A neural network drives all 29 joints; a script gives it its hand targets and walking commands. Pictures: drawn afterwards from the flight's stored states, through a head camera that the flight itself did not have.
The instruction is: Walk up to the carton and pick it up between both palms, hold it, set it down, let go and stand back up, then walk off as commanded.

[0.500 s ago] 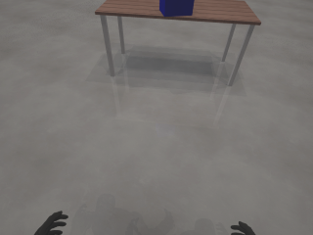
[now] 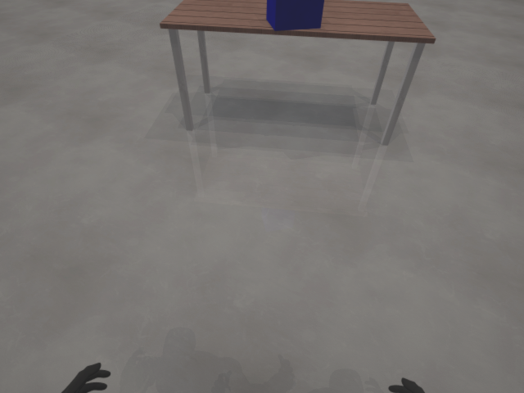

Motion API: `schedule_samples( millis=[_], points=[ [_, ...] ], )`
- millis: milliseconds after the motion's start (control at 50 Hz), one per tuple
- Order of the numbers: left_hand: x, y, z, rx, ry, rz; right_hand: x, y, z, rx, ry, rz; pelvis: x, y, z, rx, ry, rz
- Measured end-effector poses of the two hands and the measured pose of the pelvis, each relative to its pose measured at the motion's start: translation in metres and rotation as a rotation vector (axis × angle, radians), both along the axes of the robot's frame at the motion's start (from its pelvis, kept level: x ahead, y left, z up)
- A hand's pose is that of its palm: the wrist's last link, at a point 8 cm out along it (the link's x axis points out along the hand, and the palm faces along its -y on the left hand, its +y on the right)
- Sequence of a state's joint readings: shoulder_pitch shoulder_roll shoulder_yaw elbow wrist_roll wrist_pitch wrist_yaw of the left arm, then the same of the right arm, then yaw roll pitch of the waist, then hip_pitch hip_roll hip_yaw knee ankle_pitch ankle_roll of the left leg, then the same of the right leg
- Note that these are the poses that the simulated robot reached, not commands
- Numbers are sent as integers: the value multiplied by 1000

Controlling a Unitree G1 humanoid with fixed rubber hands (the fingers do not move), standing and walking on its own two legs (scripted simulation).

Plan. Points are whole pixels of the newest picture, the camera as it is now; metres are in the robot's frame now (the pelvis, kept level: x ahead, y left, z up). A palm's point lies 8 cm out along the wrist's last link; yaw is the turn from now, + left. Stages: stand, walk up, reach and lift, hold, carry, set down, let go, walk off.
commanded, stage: stand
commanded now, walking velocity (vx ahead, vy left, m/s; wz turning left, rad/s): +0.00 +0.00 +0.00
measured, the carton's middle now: out of the picture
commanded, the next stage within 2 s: walk up in 0.22 s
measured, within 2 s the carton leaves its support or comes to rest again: neither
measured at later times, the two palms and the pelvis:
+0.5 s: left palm out of the picture +0.12 +0.29 -0.06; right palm out of the picture +0.12 -0.26 -0.10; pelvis +0.00 -0.01 +0.01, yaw +0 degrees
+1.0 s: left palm (92, 312) +0.29 +0.30 -0.05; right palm out of the picture +0.17 -0.32 -0.09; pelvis +0.12 -0.01 +0.00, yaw -5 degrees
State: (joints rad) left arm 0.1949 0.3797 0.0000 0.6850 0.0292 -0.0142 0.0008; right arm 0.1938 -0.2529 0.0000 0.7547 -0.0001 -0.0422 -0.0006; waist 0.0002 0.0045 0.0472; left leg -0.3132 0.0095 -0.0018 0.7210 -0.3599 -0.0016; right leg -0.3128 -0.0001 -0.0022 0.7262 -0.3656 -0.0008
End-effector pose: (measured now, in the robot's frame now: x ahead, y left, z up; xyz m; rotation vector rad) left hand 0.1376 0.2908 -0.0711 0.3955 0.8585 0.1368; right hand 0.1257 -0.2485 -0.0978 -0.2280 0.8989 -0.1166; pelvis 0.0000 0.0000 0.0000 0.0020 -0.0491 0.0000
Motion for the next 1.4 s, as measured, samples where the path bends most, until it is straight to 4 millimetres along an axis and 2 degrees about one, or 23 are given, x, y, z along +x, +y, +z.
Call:
schedule_samples(
  millis=[320,460,540,640,680,740,840,920,1000,1040,1080,1160,1260,1340,1400],
  points=[
    [-13,-7,4,7,32,13,-15,-7,-4,14,47,-9,-5,-7,6,10,11,1],
    [-17,-6,6,5,35,5,-15,-9,-3,21,36,-6,-7,-8,7,13,7,-1],
    [-20,11,15,22,28,-4,-1,-19,8,-7,12,30,-1,-5,10,10,20,-1],
    [-25,52,18,66,61,4,21,-25,23,-85,1,87,12,11,10,-11,36,6],
    [-17,66,15,80,68,-6,28,-24,24,-107,-12,91,19,19,6,-9,31,6],
    [8,68,18,81,64,-38,26,-24,27,-109,-8,54,33,24,8,1,45,-11],
    [65,51,26,66,60,-128,20,-38,34,-111,23,-34,63,19,17,7,48,-36],
    [112,28,27,58,65,-192,24,-52,27,-96,56,-91,92,7,17,18,63,-61],
    [151,6,17,75,63,-228,43,-69,5,-77,85,-117,123,-10,2,22,58,-91],
    [157,0,14,75,64,-204,57,-71,-5,-63,112,-108,136,-15,-1,-3,38,-85],
    [161,0,16,71,64,-169,79,-70,-6,-55,118,-80,150,-16,1,-7,31,-81],
    [167,9,22,78,72,-98,127,-65,-1,-55,108,-9,178,-17,7,-11,24,-76],
    [181,28,18,86,114,-58,184,-56,4,-69,91,33,216,-10,7,-24,33,-73],
    [210,46,11,81,126,-48,230,-43,9,-88,66,53,252,3,4,-39,69,-66],
    [241,47,8,64,126,-64,252,-38,15,-100,45,42,276,12,6,-26,73,-65]
  ],
)
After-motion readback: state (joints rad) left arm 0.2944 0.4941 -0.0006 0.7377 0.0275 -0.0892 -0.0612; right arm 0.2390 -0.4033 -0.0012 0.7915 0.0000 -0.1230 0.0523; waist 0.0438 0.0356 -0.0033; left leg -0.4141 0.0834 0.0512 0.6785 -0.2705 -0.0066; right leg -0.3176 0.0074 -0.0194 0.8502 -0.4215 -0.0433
